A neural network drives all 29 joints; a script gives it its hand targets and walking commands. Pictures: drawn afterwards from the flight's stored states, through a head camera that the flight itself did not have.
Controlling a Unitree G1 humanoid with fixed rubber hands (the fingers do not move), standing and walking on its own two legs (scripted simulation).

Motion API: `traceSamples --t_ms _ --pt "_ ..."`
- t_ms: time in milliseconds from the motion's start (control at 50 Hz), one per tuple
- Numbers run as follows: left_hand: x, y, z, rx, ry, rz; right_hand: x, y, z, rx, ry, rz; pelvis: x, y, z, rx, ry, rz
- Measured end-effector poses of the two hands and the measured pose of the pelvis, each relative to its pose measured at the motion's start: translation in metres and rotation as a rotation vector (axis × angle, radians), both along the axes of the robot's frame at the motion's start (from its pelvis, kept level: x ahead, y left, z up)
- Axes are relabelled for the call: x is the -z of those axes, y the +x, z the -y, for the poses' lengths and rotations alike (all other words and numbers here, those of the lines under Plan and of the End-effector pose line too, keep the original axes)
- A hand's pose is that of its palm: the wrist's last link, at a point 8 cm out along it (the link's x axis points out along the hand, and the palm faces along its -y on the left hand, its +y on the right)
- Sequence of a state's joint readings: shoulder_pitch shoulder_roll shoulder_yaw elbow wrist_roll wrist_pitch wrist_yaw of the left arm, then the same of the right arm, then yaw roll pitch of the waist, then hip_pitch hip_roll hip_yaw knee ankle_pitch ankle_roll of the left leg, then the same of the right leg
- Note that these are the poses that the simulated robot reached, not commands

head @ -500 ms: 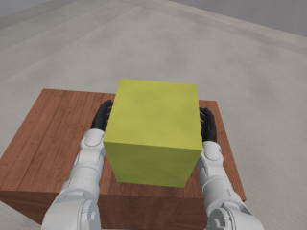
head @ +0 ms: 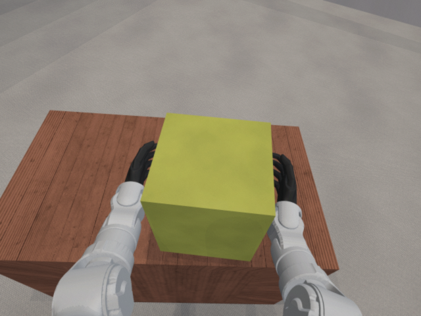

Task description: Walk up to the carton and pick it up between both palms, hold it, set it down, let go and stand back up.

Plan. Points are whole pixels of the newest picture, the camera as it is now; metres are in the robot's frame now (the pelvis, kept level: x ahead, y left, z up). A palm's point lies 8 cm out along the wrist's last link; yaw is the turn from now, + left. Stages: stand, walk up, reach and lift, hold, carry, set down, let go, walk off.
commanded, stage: set down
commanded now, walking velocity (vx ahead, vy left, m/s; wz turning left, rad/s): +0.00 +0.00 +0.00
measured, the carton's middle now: (211, 191) +0.38 +0.00 -0.02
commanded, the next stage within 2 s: none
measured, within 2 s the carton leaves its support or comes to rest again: rests again in 0.78 s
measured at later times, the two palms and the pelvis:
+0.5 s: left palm (137, 183) +0.39 +0.16 -0.01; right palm (278, 199) +0.36 -0.14 +0.00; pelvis +0.00 +0.00 +0.00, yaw +0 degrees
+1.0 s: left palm (139, 189) +0.39 +0.16 -0.03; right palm (277, 205) +0.35 -0.14 -0.02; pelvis -0.01 +0.00 -0.01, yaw +1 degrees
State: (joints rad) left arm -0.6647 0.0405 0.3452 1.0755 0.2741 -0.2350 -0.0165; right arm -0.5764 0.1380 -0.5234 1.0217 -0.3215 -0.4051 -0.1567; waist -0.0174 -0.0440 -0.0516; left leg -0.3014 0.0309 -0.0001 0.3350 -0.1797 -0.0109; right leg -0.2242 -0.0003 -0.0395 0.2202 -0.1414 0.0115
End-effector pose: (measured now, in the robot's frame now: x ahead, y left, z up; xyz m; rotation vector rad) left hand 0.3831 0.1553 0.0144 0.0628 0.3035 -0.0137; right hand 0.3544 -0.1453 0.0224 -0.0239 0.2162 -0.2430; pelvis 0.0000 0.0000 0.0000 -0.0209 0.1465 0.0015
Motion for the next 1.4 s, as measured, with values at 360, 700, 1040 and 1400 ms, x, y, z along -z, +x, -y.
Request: traceSamples --t_ms 360,700,1040,1400 --pt "0.018 0.006 -0.006 0.006 0.005 -0.021 0.014 0.005 -0.007 0.006 0.003 -0.022 0.003 -0.004 -0.003 -0.008 -0.005 -0.087" --pt "0.043 0.003 -0.003 0.005 0.002 -0.041 0.037 0.001 -0.003 0.011 0.005 -0.044 0.008 -0.007 -0.004 -0.010 -0.012 -0.169" --pt "0.047 0.002 -0.002 0.004 -0.016 -0.017 0.044 -0.003 -0.002 0.021 0.016 -0.027 0.012 -0.014 -0.005 -0.011 -0.014 -0.197" --pt "0.050 0.008 0.002 0.009 -0.038 0.005 0.055 -0.006 0.000 0.036 0.026 -0.043 0.018 -0.021 -0.006 -0.004 -0.019 -0.227"
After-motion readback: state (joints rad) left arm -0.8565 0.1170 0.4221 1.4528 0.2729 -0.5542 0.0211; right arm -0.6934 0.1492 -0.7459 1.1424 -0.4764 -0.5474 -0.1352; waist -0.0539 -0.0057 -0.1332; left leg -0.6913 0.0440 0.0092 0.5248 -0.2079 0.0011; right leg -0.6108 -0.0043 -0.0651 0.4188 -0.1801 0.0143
